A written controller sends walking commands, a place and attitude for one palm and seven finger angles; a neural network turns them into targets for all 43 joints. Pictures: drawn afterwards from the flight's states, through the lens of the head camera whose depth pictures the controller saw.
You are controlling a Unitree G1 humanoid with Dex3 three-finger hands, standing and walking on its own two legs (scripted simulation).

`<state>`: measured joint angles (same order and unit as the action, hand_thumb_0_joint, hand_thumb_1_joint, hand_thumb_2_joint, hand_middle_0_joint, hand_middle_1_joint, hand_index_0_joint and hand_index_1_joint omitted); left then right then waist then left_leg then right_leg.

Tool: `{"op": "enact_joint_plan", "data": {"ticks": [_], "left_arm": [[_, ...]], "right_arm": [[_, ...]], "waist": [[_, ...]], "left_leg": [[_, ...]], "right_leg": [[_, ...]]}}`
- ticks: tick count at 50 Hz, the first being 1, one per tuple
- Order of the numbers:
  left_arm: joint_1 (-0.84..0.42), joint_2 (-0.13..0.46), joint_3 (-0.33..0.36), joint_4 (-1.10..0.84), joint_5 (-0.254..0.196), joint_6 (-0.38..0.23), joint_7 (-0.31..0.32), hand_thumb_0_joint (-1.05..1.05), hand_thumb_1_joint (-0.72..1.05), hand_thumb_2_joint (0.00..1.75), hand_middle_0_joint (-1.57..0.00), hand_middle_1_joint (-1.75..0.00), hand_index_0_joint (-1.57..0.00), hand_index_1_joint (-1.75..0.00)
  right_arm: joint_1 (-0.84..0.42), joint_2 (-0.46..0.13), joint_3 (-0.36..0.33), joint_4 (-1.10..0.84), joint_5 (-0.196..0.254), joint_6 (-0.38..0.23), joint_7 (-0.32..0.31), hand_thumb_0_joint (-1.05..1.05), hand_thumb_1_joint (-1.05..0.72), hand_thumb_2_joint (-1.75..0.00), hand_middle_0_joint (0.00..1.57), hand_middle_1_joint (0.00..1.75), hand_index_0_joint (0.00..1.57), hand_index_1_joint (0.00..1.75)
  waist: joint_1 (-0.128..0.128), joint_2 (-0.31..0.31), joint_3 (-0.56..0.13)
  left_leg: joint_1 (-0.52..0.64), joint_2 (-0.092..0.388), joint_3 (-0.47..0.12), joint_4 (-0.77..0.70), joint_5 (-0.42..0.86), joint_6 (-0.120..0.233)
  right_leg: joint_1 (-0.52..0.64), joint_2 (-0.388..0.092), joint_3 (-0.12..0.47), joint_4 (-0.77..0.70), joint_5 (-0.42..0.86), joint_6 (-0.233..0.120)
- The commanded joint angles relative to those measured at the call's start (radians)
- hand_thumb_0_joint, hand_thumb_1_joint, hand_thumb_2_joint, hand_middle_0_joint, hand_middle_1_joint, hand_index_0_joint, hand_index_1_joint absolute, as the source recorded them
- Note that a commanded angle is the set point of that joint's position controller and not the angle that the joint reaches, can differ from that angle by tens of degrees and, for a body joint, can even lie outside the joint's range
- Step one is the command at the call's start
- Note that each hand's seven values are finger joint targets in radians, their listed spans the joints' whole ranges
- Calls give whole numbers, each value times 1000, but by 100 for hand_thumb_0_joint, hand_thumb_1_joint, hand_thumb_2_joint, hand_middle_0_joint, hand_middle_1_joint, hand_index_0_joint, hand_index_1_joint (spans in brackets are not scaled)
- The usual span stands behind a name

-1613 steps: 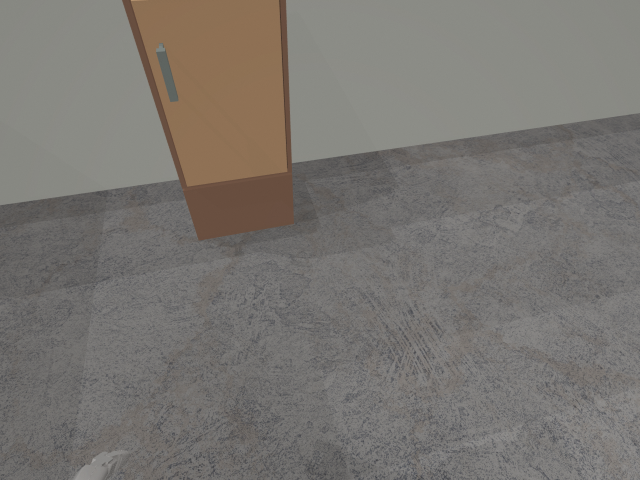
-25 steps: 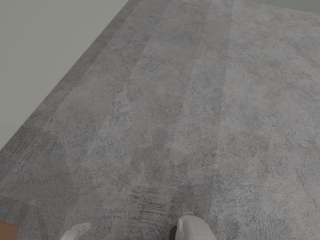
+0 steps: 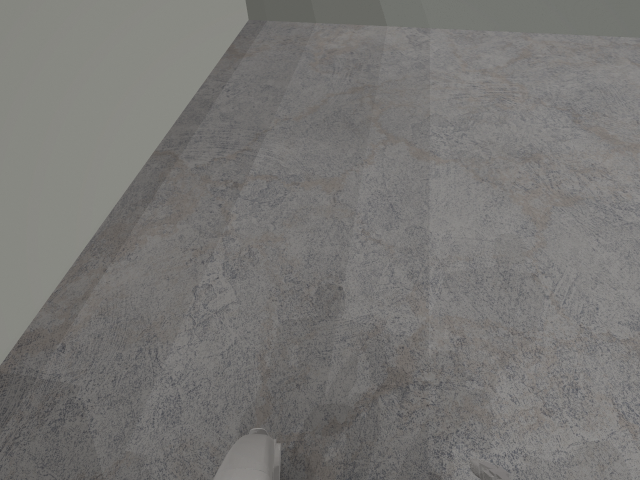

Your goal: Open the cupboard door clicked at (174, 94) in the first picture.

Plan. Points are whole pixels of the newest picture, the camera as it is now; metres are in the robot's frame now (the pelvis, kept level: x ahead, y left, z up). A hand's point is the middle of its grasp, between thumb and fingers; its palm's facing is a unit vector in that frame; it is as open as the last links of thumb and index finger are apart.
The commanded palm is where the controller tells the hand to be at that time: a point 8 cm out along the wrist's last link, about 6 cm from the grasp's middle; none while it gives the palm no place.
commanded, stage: walk to a spot facing it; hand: left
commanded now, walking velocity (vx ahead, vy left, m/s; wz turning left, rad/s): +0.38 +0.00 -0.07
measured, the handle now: out of the picture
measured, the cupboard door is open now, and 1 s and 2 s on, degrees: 45 45 45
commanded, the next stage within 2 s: turn to face it in 0.46 s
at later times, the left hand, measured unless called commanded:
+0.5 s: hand (233, 354) +0.33 +0.19 -0.17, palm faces -0.07 -0.98 -0.18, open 7.3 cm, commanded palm none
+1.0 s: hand (294, 267) +0.52 +0.11 -0.17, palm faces +0.06 -0.99 -0.15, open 7.1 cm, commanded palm none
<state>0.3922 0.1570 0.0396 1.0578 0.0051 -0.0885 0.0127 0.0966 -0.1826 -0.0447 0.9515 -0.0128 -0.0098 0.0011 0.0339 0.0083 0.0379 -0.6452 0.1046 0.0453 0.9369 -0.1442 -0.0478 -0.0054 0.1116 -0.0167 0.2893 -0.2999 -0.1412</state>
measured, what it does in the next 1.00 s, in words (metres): walks ahead: left foot, then right foot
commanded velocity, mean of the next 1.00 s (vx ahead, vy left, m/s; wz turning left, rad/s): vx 0.17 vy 0.00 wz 0.15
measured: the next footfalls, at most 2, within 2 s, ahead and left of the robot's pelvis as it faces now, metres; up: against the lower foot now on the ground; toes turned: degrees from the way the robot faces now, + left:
left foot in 0.20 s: +0.24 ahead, +0.09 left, +0.00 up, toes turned +4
right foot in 0.66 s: +0.46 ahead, -0.15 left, +0.00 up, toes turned -14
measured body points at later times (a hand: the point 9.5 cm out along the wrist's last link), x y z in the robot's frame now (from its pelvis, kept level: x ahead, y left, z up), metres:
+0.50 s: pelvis +0.25 +0.01 +0.00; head +0.28 +0.02 +0.45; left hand +0.33 +0.24 -0.15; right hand +0.16 -0.22 -0.14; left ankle +0.20 +0.09 -0.74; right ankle +0.33 -0.16 -0.67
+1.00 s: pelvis +0.40 -0.06 -0.01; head +0.43 -0.04 +0.44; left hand +0.51 +0.16 -0.15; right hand +0.45 -0.30 -0.15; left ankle +0.42 +0.06 -0.69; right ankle +0.42 -0.14 -0.74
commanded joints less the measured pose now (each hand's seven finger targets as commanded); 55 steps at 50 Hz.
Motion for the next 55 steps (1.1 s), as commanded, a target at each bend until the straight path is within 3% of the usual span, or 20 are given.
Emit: {"op": "enact_joint_plan", "data": {"ticks": [1,6,8,9,10,11,12,14,17,24,28,32,33,34,35,38,42,53,54,55], "left_arm": [[160,96,12,12,4,-11,19,0,90,90,-20,-30,-20,-30],[162,134,17,36,9,-15,28,0,90,90,-20,-30,-20,-30],[124,145,20,38,5,-19,27,0,90,90,-20,-30,-20,-30],[113,119,19,20,-6,-22,21,0,90,90,-20,-30,-20,-30],[151,60,1,-1,-22,-26,7,0,90,90,-20,-30,-20,-30],[90,104,9,-15,-6,-20,11,0,90,90,-20,-30,-20,-30],[19,84,7,-53,2,-9,6,0,90,90,-20,-30,-20,-30],[0,45,22,-30,23,19,-15,0,90,90,-20,-30,-20,-30],[45,-6,16,-19,28,52,-27,0,90,90,-20,-30,-20,-30],[-198,9,11,-93,20,69,-46,0,90,90,-20,-30,-20,-30],[-313,42,9,-129,16,69,-49,0,90,90,-20,-30,-20,-30],[-87,104,12,-62,18,35,-26,0,90,90,-20,-30,-20,-30],[37,182,33,-24,24,20,-12,0,90,90,-20,-30,-20,-30],[135,268,54,2,17,12,-5,0,90,90,-20,-30,-20,-30],[111,274,42,-11,4,14,3,0,90,90,-20,-30,-20,-30],[-102,175,21,-75,-2,40,21,0,90,90,-20,-30,-20,-30],[-220,126,14,-117,10,37,19,0,90,90,-20,-30,-20,-30],[-212,183,66,-164,23,72,10,0,90,90,-20,-30,-20,-30],[-211,178,65,-173,16,80,8,0,90,90,-20,-30,-20,-30],[-201,133,58,-203,7,89,1,0,90,90,-20,-30,-20,-30]], "right_arm": [[-102,-39,-3,-80,3,-26,13,0,-90,-90,20,30,20,30],[-44,-46,-3,-45,1,-41,5,0,-90,-90,20,30,20,30],[190,-89,-17,33,-7,-47,-15,0,-90,-90,20,30,20,30],[354,-162,-37,69,-24,-51,-24,0,-90,-90,20,30,20,30],[453,-241,-51,89,-31,-57,-30,0,-90,-90,20,30,20,30],[392,-210,-41,79,-8,-49,-26,0,-90,-90,20,30,20,30],[320,-205,-41,47,-3,-51,-28,0,-90,-90,20,30,20,30],[248,-68,-4,54,-10,-74,-33,0,-90,-90,20,30,20,30],[282,-46,2,84,-6,-96,-33,0,-90,-90,20,30,20,30],[397,-60,14,126,-4,-85,-29,0,-90,-90,20,30,20,30],[454,-85,17,149,-14,-71,-36,0,-90,-90,20,30,20,30],[447,-98,19,169,1,-61,-37,0,-90,-90,20,30,20,30],[445,-67,20,159,13,-63,-32,0,-90,-90,20,30,20,30],[512,-39,16,142,26,-61,-33,0,-90,-90,20,30,20,30],[477,-64,14,140,29,-53,-36,0,-90,-90,20,30,20,30],[325,-16,7,113,21,-12,-28,0,-90,-90,20,30,20,30],[379,32,1,121,4,40,-10,0,-90,-90,20,30,20,30],[172,-57,-30,-44,-7,37,15,0,-90,-90,20,30,20,30],[221,-98,-39,-36,-10,31,16,0,-90,-90,20,30,20,30],[266,-204,-62,-42,-19,22,10,0,-90,-90,20,30,20,30]], "waist": [[20,-123,59],[-39,-128,19],[-154,-100,-73],[-218,-25,-164],[-195,199,-312],[-154,70,-238],[-128,15,-36],[-51,58,96],[-5,59,30],[-42,106,108],[-74,103,122],[37,54,-38],[81,-62,-161],[81,-253,-328],[74,-195,-354],[6,-113,-120],[-89,-140,-50],[-66,-73,-55],[-94,24,-83],[-111,311,-98]], "left_leg": [[-100,-38,41,-90,-4,24],[173,-154,134,-284,-95,87],[530,-145,96,-382,17,144],[796,54,-161,-400,66,237],[971,365,-559,-493,203,381],[846,395,-621,-606,111,394],[666,377,-589,-663,19,380],[420,245,-331,-731,-1,243],[442,151,-81,-718,221,171],[450,109,78,-739,384,133],[528,169,72,-694,468,152],[507,126,46,-378,664,117],[306,61,74,-157,398,79],[140,-97,91,166,-440,32],[176,-60,-22,298,-520,37],[115,9,-56,345,-348,18],[215,11,-7,229,-232,-4],[322,-22,71,-303,-148,4],[436,-12,25,-424,-25,18],[521,202,-313,-542,240,134]], "right_leg": [[128,-292,181,-24,908,87],[128,-292,139,130,1276,69],[-59,-262,105,387,1207,108],[-304,-197,74,661,857,132],[-510,-60,22,1072,-103,136],[-569,-96,92,1182,-197,94],[-652,-143,83,1201,-145,108],[-614,-188,84,1125,-7,120],[-574,-187,43,1002,69,139],[-562,-195,-71,575,250,137],[-517,-179,-79,426,202,105],[-104,-129,-92,240,295,82],[190,-292,60,282,638,42],[393,-603,334,241,1028,-83],[287,-637,312,176,1030,-125],[-28,-523,91,102,860,-41],[-290,-454,-84,-6,552,24],[-243,-496,-170,198,230,64],[-303,-452,-204,325,159,109],[-488,-305,-239,550,-155,199]]}}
